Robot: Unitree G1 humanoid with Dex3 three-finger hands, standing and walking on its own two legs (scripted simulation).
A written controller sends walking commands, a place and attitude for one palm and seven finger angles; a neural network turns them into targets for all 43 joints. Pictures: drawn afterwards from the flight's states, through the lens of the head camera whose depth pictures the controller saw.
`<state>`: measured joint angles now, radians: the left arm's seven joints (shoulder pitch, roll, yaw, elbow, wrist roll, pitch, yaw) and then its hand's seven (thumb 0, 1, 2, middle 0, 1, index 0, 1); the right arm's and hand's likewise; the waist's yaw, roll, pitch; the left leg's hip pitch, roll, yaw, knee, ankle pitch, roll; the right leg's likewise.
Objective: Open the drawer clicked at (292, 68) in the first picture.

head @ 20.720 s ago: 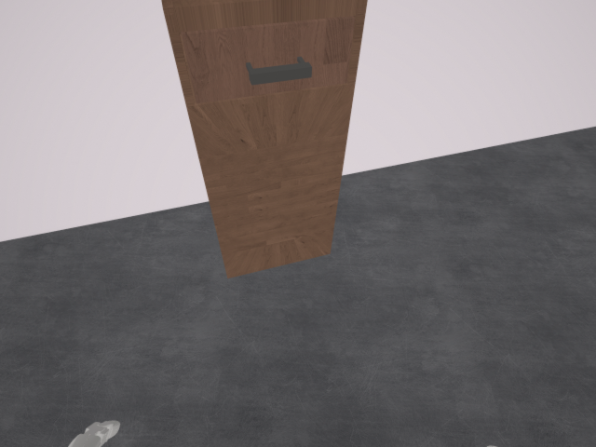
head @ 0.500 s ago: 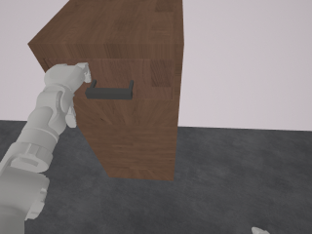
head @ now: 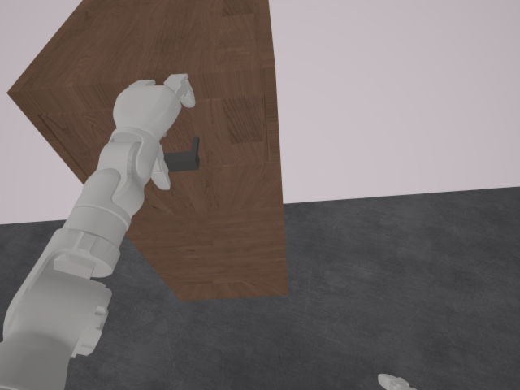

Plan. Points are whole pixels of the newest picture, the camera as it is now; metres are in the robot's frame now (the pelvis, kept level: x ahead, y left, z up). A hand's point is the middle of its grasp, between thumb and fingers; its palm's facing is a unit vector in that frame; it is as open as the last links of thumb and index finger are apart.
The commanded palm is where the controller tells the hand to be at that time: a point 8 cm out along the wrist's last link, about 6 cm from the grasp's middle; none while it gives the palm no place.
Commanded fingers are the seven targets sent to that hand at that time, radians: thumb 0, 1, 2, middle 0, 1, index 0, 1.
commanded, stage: move the hooked fingers above the handle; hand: left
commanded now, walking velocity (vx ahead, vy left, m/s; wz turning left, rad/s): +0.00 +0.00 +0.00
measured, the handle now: (161, 153) +0.50 +0.20 +0.08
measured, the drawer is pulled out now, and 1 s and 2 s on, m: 0.00 0.00 0.00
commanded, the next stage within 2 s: lift the fingers back up to retry in 0.28 s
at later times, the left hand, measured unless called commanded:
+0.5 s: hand (177, 132) +0.47 +0.14 +0.15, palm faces +0.12 -0.13 -0.98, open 13.8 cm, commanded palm +0.43 +0.21 +0.20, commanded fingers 0.00 -0.50 0.30 -0.30 -1.20 -0.30 -1.20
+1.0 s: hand (133, 165) +0.43 +0.21 +0.13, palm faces -0.12 +0.00 -0.99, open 13.8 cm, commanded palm +0.43 +0.22 +0.20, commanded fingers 0.00 -0.50 0.30 -0.30 -1.20 -0.30 -1.20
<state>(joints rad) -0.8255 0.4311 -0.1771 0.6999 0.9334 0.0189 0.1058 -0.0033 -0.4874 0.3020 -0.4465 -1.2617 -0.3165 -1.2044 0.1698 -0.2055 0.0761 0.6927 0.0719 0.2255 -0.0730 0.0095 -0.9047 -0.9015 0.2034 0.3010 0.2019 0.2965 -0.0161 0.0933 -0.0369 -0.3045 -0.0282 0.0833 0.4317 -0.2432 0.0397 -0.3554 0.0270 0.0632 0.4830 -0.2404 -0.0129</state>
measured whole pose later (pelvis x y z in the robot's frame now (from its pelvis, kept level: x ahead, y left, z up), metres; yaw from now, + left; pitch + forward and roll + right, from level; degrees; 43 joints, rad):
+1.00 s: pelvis +0.00 -0.01 +0.00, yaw +6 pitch +6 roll +0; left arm -0.83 0.50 -0.26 0.69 0.90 -0.06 -0.13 -0.01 -0.49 0.30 -0.32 -1.20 -0.32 -1.21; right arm 0.26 -0.32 -0.04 0.66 0.06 0.13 -0.08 0.01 -0.91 -0.90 0.20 0.30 0.20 0.30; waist 0.00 0.04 -0.04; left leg -0.33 -0.04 -0.02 0.49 -0.26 0.03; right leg -0.33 0.01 -0.04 0.50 -0.27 -0.03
